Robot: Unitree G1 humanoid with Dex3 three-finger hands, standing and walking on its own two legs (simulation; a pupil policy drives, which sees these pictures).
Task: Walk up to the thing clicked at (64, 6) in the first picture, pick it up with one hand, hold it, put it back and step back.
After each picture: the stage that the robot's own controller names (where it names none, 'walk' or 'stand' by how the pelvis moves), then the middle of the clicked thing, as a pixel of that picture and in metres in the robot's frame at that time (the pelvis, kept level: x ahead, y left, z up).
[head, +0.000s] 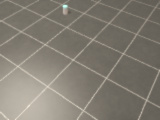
stand; (65, 9) +2.05 +0.18 -0.72
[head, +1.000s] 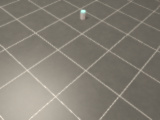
walk; (82, 14) +1.91 +0.05 -0.70
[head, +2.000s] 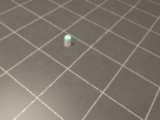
walk; (67, 41) +1.32 +0.08 -0.70
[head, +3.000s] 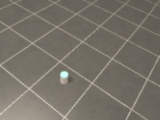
walk; (64, 77) +0.84 +0.09 -0.71
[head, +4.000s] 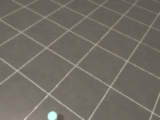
walk; (52, 118) +0.47 +0.16 -0.71
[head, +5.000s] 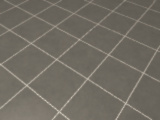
stand; out of the picture +0.32 +0.12 -0.71
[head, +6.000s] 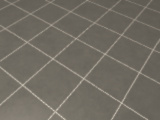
stand; out of the picture +0.31 +0.14 -0.72
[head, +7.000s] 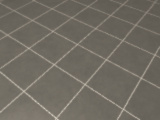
stand; out of the picture +0.29 +0.14 -0.73
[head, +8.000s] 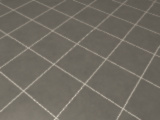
stand; out of the picture +0.29 +0.14 -0.73
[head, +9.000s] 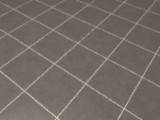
stand; out of the picture +0.28 +0.14 -0.73
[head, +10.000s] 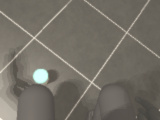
go down; (41, 77) +0.38 +0.15 -0.37
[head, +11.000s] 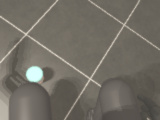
go down; (35, 76) +0.38 +0.16 -0.31
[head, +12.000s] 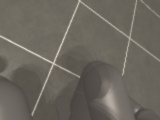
close in; out of the picture +0.37 +0.20 -0.23
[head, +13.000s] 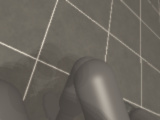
close; out of the picture +0.38 +0.21 -0.22
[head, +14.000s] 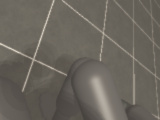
lift; out of the picture +0.37 +0.21 -0.23
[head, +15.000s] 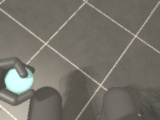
lift; (21, 84) +0.31 +0.20 -0.04
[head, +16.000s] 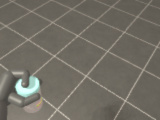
hold; (30, 95) +0.31 +0.17 +0.02
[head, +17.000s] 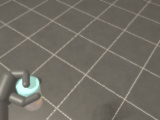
hold; (30, 93) +0.31 +0.17 +0.01
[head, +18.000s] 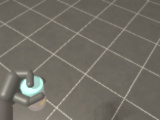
hold; (34, 94) +0.31 +0.16 +0.00
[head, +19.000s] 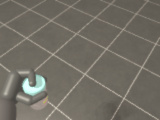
crouch; (36, 92) +0.32 +0.16 +0.01
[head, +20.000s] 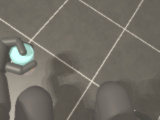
lower; (23, 60) +0.41 +0.17 -0.09
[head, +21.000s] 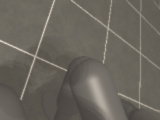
lower; out of the picture +0.41 +0.26 -0.23
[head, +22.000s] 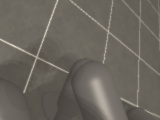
lower; out of the picture +0.40 +0.25 -0.23
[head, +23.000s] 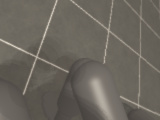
lower; out of the picture +0.40 +0.25 -0.23
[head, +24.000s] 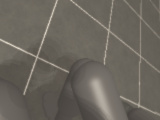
lower; out of the picture +0.39 +0.25 -0.23
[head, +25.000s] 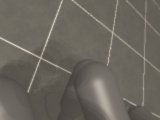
loosen; out of the picture +0.38 +0.23 -0.23
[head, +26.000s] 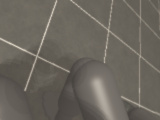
withdraw; out of the picture +0.37 +0.23 -0.23
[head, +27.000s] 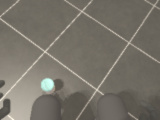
walk; (48, 86) +0.39 +0.16 -0.44
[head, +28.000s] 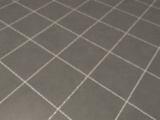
stand; out of the picture +0.33 +0.13 -0.66
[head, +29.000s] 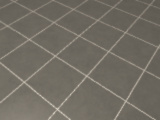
stand; out of the picture +0.33 +0.14 -0.67
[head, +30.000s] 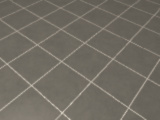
stand; out of the picture +0.34 +0.11 -0.72
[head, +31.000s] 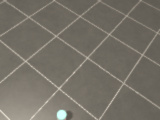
walk; (61, 116) +0.37 +0.07 -0.71
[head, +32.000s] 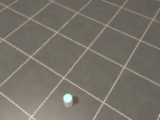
walk; (68, 100) +0.52 +0.11 -0.70
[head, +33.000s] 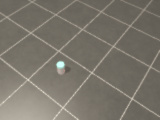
walk; (60, 68) +0.83 +0.15 -0.70
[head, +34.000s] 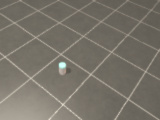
stand; (62, 68) +0.95 +0.14 -0.71
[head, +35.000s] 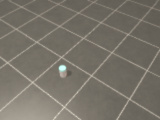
stand; (62, 71) +0.95 +0.18 -0.73
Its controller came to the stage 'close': yes
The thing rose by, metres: 0.72
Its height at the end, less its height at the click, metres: +0.00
